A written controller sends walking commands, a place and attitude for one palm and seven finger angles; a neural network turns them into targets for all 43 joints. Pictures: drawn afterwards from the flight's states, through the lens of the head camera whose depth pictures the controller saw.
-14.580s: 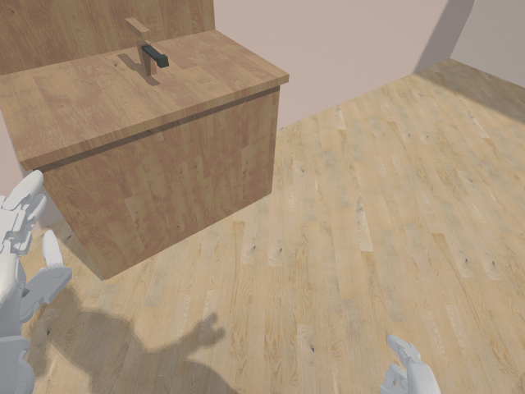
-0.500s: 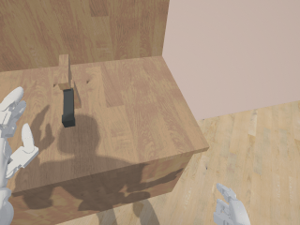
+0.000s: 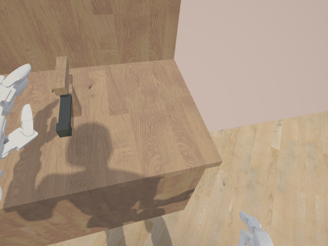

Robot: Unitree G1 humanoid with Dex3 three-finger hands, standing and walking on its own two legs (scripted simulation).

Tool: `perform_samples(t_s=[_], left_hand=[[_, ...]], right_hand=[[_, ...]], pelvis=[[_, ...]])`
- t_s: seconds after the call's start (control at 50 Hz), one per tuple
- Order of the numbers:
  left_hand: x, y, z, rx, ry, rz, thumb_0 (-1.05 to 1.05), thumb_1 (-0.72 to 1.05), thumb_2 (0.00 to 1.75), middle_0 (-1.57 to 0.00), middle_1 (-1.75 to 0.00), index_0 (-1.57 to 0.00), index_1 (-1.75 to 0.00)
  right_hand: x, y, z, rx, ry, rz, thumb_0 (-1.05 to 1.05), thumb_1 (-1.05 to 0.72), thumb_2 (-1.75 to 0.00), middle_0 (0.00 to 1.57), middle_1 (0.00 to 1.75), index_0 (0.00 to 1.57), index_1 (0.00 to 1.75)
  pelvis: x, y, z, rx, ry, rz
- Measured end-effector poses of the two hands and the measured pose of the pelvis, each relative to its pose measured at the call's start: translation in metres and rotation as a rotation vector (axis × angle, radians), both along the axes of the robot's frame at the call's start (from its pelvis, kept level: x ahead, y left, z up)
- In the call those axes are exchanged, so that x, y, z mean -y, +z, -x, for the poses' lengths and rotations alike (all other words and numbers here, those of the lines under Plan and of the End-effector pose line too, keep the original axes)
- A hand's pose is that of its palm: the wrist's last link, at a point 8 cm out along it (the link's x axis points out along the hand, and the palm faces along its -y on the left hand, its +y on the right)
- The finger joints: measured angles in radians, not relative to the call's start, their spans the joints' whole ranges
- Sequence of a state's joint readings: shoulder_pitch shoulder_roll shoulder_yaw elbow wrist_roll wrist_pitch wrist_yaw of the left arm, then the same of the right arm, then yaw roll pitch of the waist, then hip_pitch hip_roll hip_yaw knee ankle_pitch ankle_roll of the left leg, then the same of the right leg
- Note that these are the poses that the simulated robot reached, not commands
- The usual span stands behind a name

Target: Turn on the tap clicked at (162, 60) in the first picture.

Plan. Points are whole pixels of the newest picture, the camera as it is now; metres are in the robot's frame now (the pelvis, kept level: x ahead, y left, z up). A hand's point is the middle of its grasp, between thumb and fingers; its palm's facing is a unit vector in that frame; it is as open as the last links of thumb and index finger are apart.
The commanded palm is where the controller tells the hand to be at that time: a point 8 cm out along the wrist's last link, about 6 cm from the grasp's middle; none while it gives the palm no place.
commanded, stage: turn the palm inward beside the body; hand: left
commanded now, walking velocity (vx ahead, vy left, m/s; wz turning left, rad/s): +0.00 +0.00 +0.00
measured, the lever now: (64, 129) +0.35 +0.29 +0.06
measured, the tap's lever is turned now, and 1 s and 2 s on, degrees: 0 0 0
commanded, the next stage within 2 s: none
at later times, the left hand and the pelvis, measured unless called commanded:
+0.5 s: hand (31, 162) +0.21 +0.26 +0.16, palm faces +0.48 -0.81 -0.34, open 7.5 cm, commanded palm +0.16 +0.28 +0.16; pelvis +0.01 -0.04 -0.01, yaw +5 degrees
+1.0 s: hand (54, 177) +0.20 +0.23 +0.12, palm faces +0.42 -0.88 -0.24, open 7.5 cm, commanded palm +0.15 +0.27 +0.15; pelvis +0.02 -0.02 -0.02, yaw +4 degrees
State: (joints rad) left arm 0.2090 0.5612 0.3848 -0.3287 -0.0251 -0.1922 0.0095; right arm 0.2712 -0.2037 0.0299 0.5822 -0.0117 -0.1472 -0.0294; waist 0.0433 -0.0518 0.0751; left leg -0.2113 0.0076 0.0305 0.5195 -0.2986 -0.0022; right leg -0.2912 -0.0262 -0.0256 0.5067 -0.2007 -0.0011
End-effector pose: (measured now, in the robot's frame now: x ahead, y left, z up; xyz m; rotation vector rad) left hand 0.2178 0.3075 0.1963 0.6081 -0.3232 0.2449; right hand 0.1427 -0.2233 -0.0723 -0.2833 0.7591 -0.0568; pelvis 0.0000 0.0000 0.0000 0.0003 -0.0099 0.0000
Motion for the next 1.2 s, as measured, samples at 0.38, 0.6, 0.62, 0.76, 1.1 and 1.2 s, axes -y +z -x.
perform_samples(t_s=[0.38,0.6,0.62,0.76,1.1,1.2], left_hand=[[0.036,-0.040,0.064,-0.028,0.132,0.226,0.02,0.88,0.90,-0.22,-0.30,-0.21,-0.30],[0.034,-0.049,0.032,-0.248,0.164,0.314,0.02,0.89,0.90,-0.20,-0.30,-0.20,-0.30],[0.040,-0.052,0.030,-0.255,0.142,0.321,0.02,0.89,0.90,-0.20,-0.30,-0.20,-0.30],[0.049,-0.043,0.040,-0.101,0.124,0.316,0.02,0.89,0.90,-0.21,-0.30,-0.21,-0.30],[0.048,-0.056,0.061,-0.119,0.169,0.391,0.02,0.89,0.90,-0.21,-0.30,-0.21,-0.30],[0.037,-0.056,0.068,-0.120,0.231,0.422,0.02,0.89,0.90,-0.21,-0.30,-0.21,-0.30]], right_hand=[[0.033,0.006,-0.061,0.130,0.074,-0.015,0.01,-0.90,-0.90,0.20,0.30,0.20,0.30],[0.028,-0.021,-0.065,0.127,0.016,-0.114,0.01,-0.90,-0.90,0.21,0.30,0.20,0.30],[0.029,-0.021,-0.064,0.131,0.008,-0.114,0.02,-0.90,-0.90,0.21,0.30,0.20,0.30],[0.037,-0.014,-0.059,0.127,-0.004,-0.078,0.01,-0.90,-0.90,0.21,0.30,0.20,0.30],[0.005,-0.008,-0.069,0.198,0.055,-0.075,0.02,-0.90,-0.90,0.20,0.30,0.20,0.30],[-0.006,-0.007,-0.070,0.204,0.064,-0.096,0.02,-0.90,-0.90,0.21,0.30,0.20,0.30]], pelvis=[[0.035,-0.009,-0.012,-0.030,0.055,0.011],[0.037,-0.012,-0.013,-0.041,0.061,0.003],[0.036,-0.012,-0.014,-0.047,0.057,0.001],[0.035,-0.014,-0.026,-0.068,0.040,0.001],[0.018,-0.017,-0.021,-0.059,0.060,0.008],[0.016,-0.016,-0.019,-0.053,0.060,0.011]])
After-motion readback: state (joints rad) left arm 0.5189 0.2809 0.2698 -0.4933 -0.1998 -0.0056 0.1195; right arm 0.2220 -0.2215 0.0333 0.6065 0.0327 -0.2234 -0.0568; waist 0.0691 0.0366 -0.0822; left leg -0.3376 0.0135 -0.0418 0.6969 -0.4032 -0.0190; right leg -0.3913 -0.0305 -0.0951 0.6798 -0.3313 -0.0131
